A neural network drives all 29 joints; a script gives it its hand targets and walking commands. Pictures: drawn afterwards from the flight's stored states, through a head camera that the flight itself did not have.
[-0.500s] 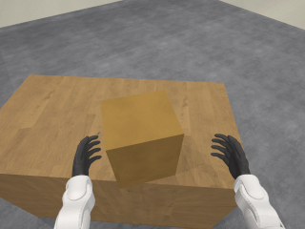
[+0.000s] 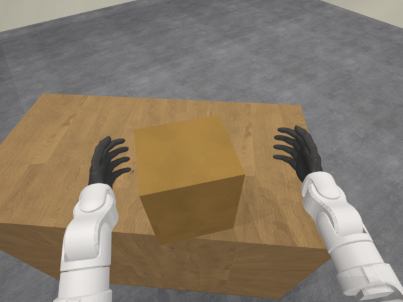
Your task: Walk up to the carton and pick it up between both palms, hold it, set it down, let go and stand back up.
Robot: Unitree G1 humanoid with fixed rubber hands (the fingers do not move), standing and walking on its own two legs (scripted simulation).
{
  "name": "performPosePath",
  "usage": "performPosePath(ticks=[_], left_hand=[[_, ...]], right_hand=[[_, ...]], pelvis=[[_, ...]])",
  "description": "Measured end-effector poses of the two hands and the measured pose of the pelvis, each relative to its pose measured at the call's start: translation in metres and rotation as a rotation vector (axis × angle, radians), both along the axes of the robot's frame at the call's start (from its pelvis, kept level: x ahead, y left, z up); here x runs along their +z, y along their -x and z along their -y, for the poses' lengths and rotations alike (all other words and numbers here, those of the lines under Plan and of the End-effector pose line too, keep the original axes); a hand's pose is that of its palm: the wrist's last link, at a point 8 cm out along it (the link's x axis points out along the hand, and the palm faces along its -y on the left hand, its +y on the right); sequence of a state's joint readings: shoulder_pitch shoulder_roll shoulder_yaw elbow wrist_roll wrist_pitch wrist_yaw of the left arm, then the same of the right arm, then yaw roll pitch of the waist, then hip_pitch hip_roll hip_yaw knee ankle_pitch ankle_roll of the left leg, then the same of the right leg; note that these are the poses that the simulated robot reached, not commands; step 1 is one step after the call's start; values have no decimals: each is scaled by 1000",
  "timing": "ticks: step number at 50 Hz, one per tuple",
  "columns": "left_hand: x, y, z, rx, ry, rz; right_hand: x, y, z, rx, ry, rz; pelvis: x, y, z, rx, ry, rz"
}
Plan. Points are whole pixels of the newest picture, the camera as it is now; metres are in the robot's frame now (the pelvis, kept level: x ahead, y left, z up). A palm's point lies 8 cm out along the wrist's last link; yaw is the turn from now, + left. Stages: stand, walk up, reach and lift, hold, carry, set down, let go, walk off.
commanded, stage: reach and lift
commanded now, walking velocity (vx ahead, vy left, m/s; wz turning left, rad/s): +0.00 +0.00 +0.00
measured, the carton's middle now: (188, 183) +0.36 +0.10 -0.01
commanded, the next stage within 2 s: none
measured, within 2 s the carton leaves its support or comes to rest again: neither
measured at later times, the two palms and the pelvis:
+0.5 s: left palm (96, 148) +0.32 +0.25 +0.15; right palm (292, 125) +0.42 -0.11 +0.14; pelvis +0.00 -0.01 +0.00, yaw +1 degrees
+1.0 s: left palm (109, 175) +0.32 +0.25 +0.06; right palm (269, 148) +0.42 -0.08 +0.07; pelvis +0.00 -0.01 +0.00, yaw +2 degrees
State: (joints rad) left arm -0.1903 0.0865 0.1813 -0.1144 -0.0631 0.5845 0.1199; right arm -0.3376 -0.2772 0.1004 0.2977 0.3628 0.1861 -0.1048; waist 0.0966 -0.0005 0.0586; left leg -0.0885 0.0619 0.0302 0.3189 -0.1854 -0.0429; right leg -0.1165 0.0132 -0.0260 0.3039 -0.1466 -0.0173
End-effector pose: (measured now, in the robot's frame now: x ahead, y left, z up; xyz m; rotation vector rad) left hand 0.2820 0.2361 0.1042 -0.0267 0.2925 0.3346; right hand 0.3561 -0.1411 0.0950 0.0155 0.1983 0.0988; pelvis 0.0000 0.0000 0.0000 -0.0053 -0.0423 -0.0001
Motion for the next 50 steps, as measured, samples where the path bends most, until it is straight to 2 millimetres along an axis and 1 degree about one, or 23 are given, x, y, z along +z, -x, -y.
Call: performPosePath(ticks=[6,10,23,30,33,36,39,46,50], left_hand=[[7,-1,-6,29,19,-2],[12,-5,-8,36,24,-3],[39,-35,-12,36,13,10],[49,-51,-15,35,3,10],[49,-56,-17,34,0,9],[44,-59,-17,33,0,6],[31,-58,-17,32,2,1],[-20,-45,-14,46,5,-4],[-41,-39,-14,52,-2,5]], right_hand=[[12,-15,-12,29,8,2],[20,-26,-18,38,11,0],[45,-57,-32,51,16,-10],[57,-73,-38,53,18,-14],[59,-79,-40,53,21,-18],[55,-82,-43,53,26,-22],[44,-81,-47,52,34,-26],[-3,-70,-56,55,61,-31],[-25,-64,-61,61,66,-41]], pelvis=[[0,2,3,4,2,-10],[-1,4,5,10,2,-20],[-2,5,11,21,3,-36],[-2,1,12,22,5,-45],[-2,0,12,24,6,-45],[-1,-2,11,27,7,-41],[-1,-4,11,31,7,-37],[-1,-5,9,37,10,-54],[-1,-3,8,41,14,-86]])
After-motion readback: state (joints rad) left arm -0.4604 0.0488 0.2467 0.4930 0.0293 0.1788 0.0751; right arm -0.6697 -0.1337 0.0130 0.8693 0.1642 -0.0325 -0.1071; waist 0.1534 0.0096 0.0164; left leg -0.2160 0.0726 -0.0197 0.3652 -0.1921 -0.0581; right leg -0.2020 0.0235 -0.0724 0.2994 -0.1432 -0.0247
